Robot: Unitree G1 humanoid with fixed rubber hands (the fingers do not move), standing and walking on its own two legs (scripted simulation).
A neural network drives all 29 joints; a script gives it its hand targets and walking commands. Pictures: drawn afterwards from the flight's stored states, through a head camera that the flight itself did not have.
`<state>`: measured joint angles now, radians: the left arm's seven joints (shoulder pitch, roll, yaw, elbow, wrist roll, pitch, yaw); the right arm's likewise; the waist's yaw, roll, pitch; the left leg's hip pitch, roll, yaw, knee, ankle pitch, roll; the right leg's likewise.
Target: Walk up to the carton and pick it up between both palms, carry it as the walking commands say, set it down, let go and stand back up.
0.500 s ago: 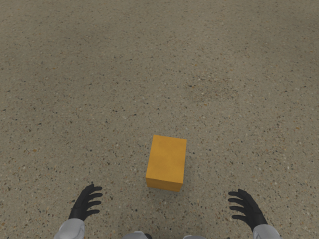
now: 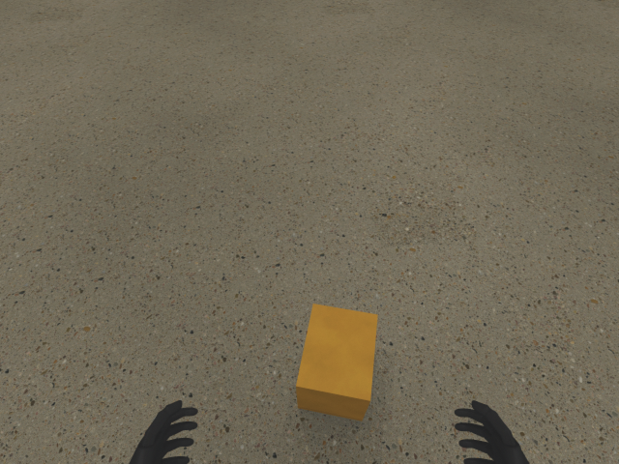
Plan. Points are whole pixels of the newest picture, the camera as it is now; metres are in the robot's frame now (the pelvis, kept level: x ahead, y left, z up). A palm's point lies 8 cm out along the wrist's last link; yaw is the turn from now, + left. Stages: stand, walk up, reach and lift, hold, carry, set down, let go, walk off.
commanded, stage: stand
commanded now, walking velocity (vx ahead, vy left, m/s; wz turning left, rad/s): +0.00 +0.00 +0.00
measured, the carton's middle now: (337, 361) +0.50 -0.05 -0.66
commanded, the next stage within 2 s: none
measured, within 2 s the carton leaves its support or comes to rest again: neither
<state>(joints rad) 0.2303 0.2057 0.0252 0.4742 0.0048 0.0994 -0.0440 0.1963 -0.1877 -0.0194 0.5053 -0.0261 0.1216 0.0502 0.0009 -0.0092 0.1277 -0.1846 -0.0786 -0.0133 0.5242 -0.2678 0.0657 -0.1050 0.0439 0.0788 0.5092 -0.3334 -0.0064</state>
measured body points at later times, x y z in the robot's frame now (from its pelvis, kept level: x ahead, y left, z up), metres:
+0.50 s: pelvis +0.00 +0.00 +0.00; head -0.10 +0.01 +0.44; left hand +0.07 +0.28 -0.12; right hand +0.10 -0.28 -0.10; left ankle +0.01 +0.07 -0.73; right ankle -0.03 -0.12 -0.73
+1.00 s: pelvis -0.05 +0.00 +0.00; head -0.12 +0.01 +0.44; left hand -0.02 +0.28 -0.14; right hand +0.00 -0.29 -0.13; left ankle +0.01 +0.07 -0.73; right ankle -0.03 -0.12 -0.73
